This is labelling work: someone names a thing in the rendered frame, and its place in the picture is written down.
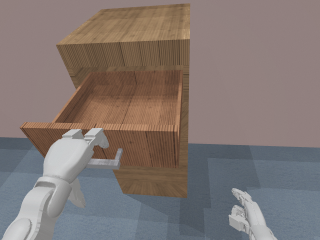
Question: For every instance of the cabinet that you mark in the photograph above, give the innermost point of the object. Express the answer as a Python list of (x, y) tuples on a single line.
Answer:
[(144, 38)]

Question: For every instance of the drawer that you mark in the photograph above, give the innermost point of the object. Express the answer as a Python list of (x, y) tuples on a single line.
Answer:
[(140, 112)]

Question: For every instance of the left robot hand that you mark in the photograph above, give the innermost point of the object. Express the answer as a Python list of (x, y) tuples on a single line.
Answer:
[(67, 158)]

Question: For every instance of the right robot forearm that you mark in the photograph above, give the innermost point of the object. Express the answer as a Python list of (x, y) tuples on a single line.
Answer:
[(260, 232)]

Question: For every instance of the left robot forearm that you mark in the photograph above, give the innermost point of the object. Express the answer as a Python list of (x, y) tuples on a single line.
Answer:
[(40, 209)]

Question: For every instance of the handle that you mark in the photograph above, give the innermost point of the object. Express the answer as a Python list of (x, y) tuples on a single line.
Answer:
[(113, 164)]

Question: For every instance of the right robot hand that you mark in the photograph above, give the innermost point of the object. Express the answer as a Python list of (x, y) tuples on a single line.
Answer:
[(242, 219)]

